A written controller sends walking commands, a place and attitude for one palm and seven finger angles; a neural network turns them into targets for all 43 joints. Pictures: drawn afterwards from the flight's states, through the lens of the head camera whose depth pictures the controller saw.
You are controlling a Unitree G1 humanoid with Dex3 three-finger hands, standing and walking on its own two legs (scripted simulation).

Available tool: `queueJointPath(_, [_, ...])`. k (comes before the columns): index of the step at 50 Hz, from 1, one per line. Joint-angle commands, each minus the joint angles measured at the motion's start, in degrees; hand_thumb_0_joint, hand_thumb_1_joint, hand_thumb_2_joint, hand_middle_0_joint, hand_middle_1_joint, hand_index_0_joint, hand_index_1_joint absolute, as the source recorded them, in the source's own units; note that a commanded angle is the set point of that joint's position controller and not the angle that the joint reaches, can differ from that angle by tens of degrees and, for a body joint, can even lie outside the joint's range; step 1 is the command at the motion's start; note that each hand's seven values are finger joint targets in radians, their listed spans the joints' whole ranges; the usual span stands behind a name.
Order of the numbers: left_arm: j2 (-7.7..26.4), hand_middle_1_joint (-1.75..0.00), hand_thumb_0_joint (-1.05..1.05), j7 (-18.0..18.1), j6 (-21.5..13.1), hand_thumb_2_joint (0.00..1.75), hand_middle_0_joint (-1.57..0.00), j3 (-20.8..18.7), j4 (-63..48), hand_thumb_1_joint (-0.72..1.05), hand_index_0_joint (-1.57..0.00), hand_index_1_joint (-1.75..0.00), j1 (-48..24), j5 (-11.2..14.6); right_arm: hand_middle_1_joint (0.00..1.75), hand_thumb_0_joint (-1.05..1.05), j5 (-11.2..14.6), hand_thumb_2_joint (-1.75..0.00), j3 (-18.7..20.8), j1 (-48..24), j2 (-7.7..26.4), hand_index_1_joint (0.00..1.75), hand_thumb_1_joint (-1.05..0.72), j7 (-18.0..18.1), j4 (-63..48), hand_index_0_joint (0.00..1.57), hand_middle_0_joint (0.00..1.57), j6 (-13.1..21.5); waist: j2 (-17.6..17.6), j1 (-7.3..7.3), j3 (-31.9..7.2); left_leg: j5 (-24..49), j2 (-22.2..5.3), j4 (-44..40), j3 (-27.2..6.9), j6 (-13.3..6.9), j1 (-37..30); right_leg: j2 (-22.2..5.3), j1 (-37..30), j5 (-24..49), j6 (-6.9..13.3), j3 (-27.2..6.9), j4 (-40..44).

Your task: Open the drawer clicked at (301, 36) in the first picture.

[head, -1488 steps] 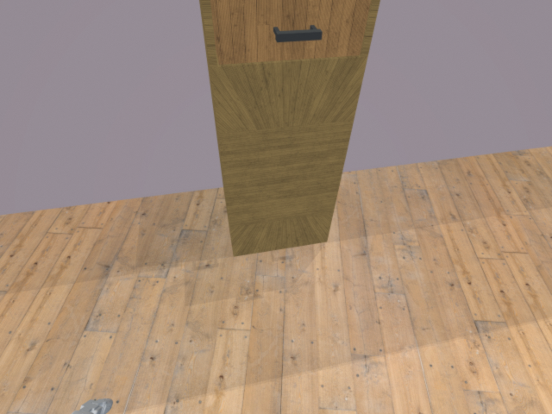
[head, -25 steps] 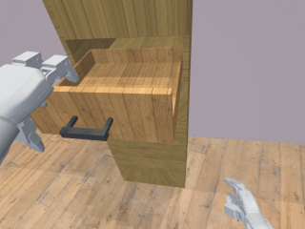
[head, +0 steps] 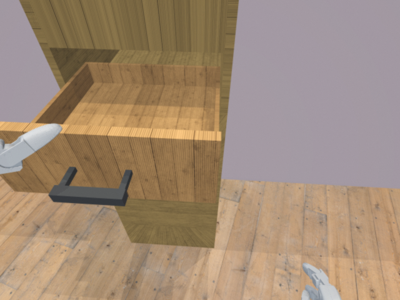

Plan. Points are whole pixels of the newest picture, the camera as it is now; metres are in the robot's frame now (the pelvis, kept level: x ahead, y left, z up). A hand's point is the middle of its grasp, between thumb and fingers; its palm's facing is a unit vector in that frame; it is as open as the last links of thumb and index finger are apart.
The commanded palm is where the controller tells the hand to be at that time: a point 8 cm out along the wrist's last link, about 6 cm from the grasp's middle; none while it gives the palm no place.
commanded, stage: draw the hand back to the body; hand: left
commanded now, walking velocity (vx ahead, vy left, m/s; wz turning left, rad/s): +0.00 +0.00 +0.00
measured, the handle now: (94, 185) +0.23 +0.21 +0.17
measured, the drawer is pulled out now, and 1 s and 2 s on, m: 0.28 0.28 0.28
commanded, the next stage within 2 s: step back with the hand held close in 0.54 s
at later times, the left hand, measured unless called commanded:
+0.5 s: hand out of the picture +0.18 +0.26 +0.34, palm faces +0.68 -0.70 -0.22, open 7.8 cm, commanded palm +0.13 +0.28 +0.32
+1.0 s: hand out of the picture +0.16 +0.24 +0.32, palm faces +0.61 -0.66 -0.43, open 7.4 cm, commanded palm +0.08 +0.29 +0.32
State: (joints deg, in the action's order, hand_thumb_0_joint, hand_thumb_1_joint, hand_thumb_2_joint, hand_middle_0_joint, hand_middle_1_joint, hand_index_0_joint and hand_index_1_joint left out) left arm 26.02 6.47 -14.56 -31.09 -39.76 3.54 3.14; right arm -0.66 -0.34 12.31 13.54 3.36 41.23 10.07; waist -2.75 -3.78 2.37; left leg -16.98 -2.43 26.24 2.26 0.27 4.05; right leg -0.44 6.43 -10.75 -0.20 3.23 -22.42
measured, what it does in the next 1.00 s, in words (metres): shifts its weight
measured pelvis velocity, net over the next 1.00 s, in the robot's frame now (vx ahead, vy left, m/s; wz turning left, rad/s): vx -0.05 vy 0.01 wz -0.01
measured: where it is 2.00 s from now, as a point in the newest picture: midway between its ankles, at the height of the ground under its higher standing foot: outside the picture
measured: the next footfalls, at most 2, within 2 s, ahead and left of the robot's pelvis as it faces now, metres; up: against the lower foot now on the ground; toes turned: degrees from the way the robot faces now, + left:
left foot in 1.52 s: -0.08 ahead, +0.12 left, +0.00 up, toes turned +1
right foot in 1.84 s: -0.34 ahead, -0.12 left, +0.00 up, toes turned -6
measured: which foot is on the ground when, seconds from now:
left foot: down 0.00-1.00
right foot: down 0.00-1.00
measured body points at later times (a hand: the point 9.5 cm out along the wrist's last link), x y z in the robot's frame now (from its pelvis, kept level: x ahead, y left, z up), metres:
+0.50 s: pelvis +0.01 +0.00 +0.00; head -0.01 -0.01 +0.45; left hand +0.14 +0.29 +0.35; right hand +0.22 -0.20 -0.08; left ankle -0.02 +0.12 -0.74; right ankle +0.02 -0.13 -0.74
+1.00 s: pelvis -0.05 +0.01 -0.01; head -0.03 +0.01 +0.44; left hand +0.12 +0.27 +0.34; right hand +0.12 -0.24 -0.09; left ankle -0.02 +0.12 -0.74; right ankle +0.02 -0.13 -0.74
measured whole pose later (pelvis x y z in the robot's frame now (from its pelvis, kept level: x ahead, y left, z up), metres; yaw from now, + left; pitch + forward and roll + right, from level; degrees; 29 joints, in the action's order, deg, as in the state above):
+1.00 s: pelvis -0.05 +0.01 -0.01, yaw -1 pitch +0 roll +0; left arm 32.3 7.7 -14.2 -39.8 -41.0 11.4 2.7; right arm 1.0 1.1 9.8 13.2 2.9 34.3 3.1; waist -1.3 0.3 1.8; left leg -14.7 -1.0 32.2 3.5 -1.2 17.9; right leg -2.1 20.5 -7.9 -1.3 1.7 -28.1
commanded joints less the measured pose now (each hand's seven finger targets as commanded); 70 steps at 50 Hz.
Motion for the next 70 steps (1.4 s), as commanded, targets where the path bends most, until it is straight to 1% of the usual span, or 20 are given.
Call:
queueJointPath(1, [10.76,-0.66,0.0,-0.27,0.57,0.66,-0.24,-5.7,3.74,0.34,-0.24,-0.66,-9.89,1.36,0.3,0.0,0.78,-0.9,1.93,-9.46,5.06,0.3,-0.9,-0.27,-9.88,0.2,0.2,2.07,0.25,-0.05,-2.48,13.71,-0.3,-5.89,-0.62,-0.54,4.2,-0.22,-0.88,7.4,2.13,0.44,2.15])
queueJointPath(7, [9.5,-0.52,0.0,-1.56,0.73,0.75,-0.22,-4.85,-5.41,0.55,-0.22,-0.52,-3.8,2.52,0.3,0.0,0.84,-0.9,2.07,-11.46,5.32,0.3,-0.9,-0.77,-12.09,0.2,0.2,0.92,-2.58,-1.29,-11.68,20.94,-0.24,-4.19,0.03,-0.8,-0.52,-0.34,-4.33,14.81,1.75,-0.14,0.06])
queueJointPath(10, [10.41,-0.46,0.0,-0.87,0.17,0.8,-0.22,-6.02,-13.93,0.65,-0.22,-0.46,0.01,2.28,0.3,0.0,0.33,-0.9,1.9,-11.43,4.72,0.3,-0.9,-1.08,-13.09,0.2,0.2,1.22,-0.74,-1.62,-16.3,24.86,-0.16,-2.83,-0.07,-0.58,-1.23,-0.25,-6.02,17.89,1.51,-0.3,-0.83])
queueJointPath(12, [12.81,-0.41,0.0,-0.04,0.29,0.82,-0.21,-8.43,-14.95,0.73,-0.21,-0.41,0.64,2.28,0.3,0.0,0.24,-0.9,1.84,-11.46,4.73,0.3,-0.9,-0.67,-12.53,0.2,0.2,1.15,-1.3,-1.47,-15.18,24.18,-0.33,-2.19,0.02,-0.14,-1.01,-0.14,-5.41,17.98,1.73,-0.64,-0.47])
queueJointPath(17, [10.73,-0.3,0.0,0.92,1.3,0.9,-0.2,-6.99,-8.49,0.9,-0.2,-0.3,-5.94,1.43,0.3,0.0,0.43,-0.9,1.69,-10.17,3.83,0.3,-0.9,-0.02,-10.8,0.2,0.2,0.72,-4.07,0.27,-7.0,18.14,-0.29,-3.05,0.2,0.26,1.17,-0.14,-0.72,13.05,2.14,-0.89,1.96])
queueJointPath(22, [8.5,-0.3,0.0,0.28,3.31,0.9,-0.2,-3.7,2.43,0.9,-0.2,-0.3,-10.3,1.19,0.3,0.0,0.82,-0.9,1.59,-10.46,4.34,0.3,-0.9,0.09,-10.43,0.2,0.2,-0.39,-1.81,0.66,-2.19,14.08,-0.35,-4.8,-0.51,-0.38,2.6,-0.5,0.9,8.57,1.97,-0.06,2.89])
queueJointPath(28, [8.28,-0.3,0.0,-0.37,2.74,0.9,-0.2,-2.78,-7.2,0.9,-0.2,-0.3,-6.63,1.79,0.3,0.0,0.24,-0.9,1.29,-12.45,4.13,0.3,-0.9,-0.75,-12.7,0.2,0.2,-0.34,-2.65,-1.49,-10.83,17.72,0.13,-4.47,-1.03,-0.77,0.48,-0.53,-4.15,12.23,1.87,-0.48,0.5])
queueJointPath(32, [11.1,-0.3,0.0,0.24,2.01,0.9,-0.2,-5.85,-12.66,0.9,-0.2,-0.3,-3.06,1.71,0.3,0.0,0.06,-0.9,1.28,-12.82,4.06,0.3,-0.9,-0.73,-13.02,0.2,0.2,0.16,-3.65,-1.95,-12.45,18.66,0.04,-3.28,-0.95,-0.32,0.51,-0.32,-4.71,13.18,2.02,-0.78,-0.19])
queueJointPath(33, [17.97,-0.3,0.0,0.61,0.06,0.9,-0.2,-11.29,-16.16,0.9,-0.2,-0.3,-5.65,1.29,0.3,0.0,0.96,-0.9,1.35,-10.29,5.85,0.3,-0.9,-0.65,-15.62,0.2,0.2,-1.22,0.43,2.78,-6.83,16.02,-1.87,-0.51,-2.12,-1.65,5.02,-4.35,5.3,16.5,1.4,-6.46,2.34])
queueJointPath(35, [14.46,-0.3,0.0,0.6,0.53,0.9,-0.2,-9.12,-10.52,0.9,-0.2,-0.3,-0.53,0.64,0.3,0.0,1.24,-0.9,1.38,-9.69,4.27,0.3,-0.9,-0.38,-14.82,0.2,0.2,-3.1,6.72,3.32,-6.97,12.5,-0.8,3.19,-1.33,-1.37,4.47,-7.5,7.63,17.83,1.93,-7.13,4.11])
queueJointPath(37, [15.59,-0.3,0.0,1.25,-0.16,0.9,-0.2,-10.06,-10.41,0.9,-0.2,-0.3,-3.08,0.38,0.3,0.0,1.3,-0.9,1.76,-9.26,4.81,0.3,-0.9,0.05,-13.98,0.2,0.2,-3.56,2.64,3.82,-8.25,12.47,-0.87,3.89,-1.58,-1.0,4.95,-9.03,9.24,17.07,2.61,-7.41,4.02])
queueJointPath(40, [15.58,-0.3,0.0,1.99,-0.52,0.9,-0.2,-10.93,-6.59,0.9,-0.2,-0.3,-0.39,0.26,0.3,0.0,1.65,-0.9,2.47,-7.88,5.56,0.3,-0.9,0.12,-14.15,0.2,0.2,-3.7,-3.06,3.71,-11.66,19.91,-3.55,0.62,-3.28,-1.01,6.37,-6.3,6.59,16.75,1.32,-4.5,-1.01])
queueJointPath(44, [17.37,-0.3,0.0,2.2,-1.48,0.9,-0.2,-13.73,-7.59,0.9,-0.2,-0.3,1.81,0.22,0.3,0.0,1.83,-0.9,3.54,-7.95,6.18,0.3,-0.9,0.0,-15.33,0.2,0.2,-3.96,-2.91,2.91,-15.31,25.26,-5.93,-1.14,-5.16,-1.64,9.75,-3.73,2.89,17.94,0.37,-2.08,-6.83])
queueJointPath(48, [17.55,-0.3,0.0,2.24,-1.9,0.9,-0.2,-14.62,-10.62,0.9,-0.2,-0.3,5.86,0.12,0.3,0.0,1.84,-0.9,3.97,-7.46,6.15,0.3,-0.9,-0.29,-15.98,0.2,0.2,-4.01,-1.22,3.15,-15.96,19.18,-5.41,0.53,-4.82,-1.9,13.09,-5.13,3.45,16.39,0.92,-3.68,-7.07])
queueJointPath(55, [19.43,-0.3,0.0,3.69,-3.84,0.9,-0.2,-16.51,-11.52,0.9,-0.2,-0.3,2.8,-0.56,0.3,0.0,1.67,-0.9,4.03,-5.68,6.35,0.3,-0.9,0.54,-15.49,0.2,0.2,-2.32,1.58,3.89,-9.47,-7.3,-3.88,0.6,-5.26,-2.5,20.75,-6.8,12.58,-7.29,1.81,-8.24,-2.49])
queueJointPath(59, [18.12,-0.3,0.0,4.98,-4.64,0.9,-0.2,-14.97,-5.84,0.9,-0.2,-0.3,-4.36,-1.47,0.3,0.0,1.09,-0.9,4.04,-4.43,6.98,0.3,-0.9,1.29,-14.29,0.2,0.2,-0.96,-4.57,4.52,-5.96,-18.17,-6.99,-3.9,-8.73,-3.95,28.25,-3.96,12.93,-17.08,1.52,-5.73,-8.95])
queueJointPath(62, [17.2,-0.3,0.0,5.39,-4.19,0.9,-0.2,-13.56,-2.43,0.9,-0.2,-0.3,-9.26,-1.92,0.3,0.0,0.87,-0.9,4.35,-3.91,6.93,0.3,-0.9,1.51,-13.59,0.2,0.2,-0.01,-9.01,4.48,-6.76,-18.12,-9.81,-7.72,-11.59,-5.3,33.46,-0.31,7.05,-9.91,0.85,-2.63,-19.69])
queueJointPath(66, [18.62,-0.3,0.0,3.69,-2.76,0.9,-0.2,-11.86,-1.46,0.9,-0.2,-0.3,-13.91,-2.23,0.3,0.0,1.6,-0.9,4.28,-3.55,6.74,0.3,-0.9,0.32,-14.9,0.2,0.2,0.1,-2.01,4.67,-7.98,-18.82,-4.85,2.57,-5.74,-3.66,31.58,-5.51,10.48,-16.4,2.22,-7.79,-11.59])
queueJointPath(68, [18.97,-0.3,0.0,3.52,-2.28,0.9,-0.2,-10.58,-5.26,0.9,-0.2,-0.3,-12.84,-2.2,0.3,0.0,1.65,-0.9,3.98,-3.78,6.58,0.3,-0.9,0.06,-14.63,0.2,0.2,-0.85,6.01,4.64,-7.33,-16.93,0.92,17.99,-2.04,-1.46,20.51,-12.67,24.32,-28.24,5.0,-16.58,4.59])
queueJointPath(70, [20.4,-0.3,0.0,3.3,-1.3,0.9,-0.2,-11.32,-8.85,0.9,-0.2,-0.3,-11.96,-1.97,0.3,0.0,1.53,-0.9,3.26,-5.7,5.06,0.3,-0.9,-0.51,-13.79,0.2,0.2,-2.2,15.25,4.0,-9.74,-11.88,3.16,37.59,2.35,-0.18,10.92,-19.8,32.31,-31.89,7.52,-18.41,13.3])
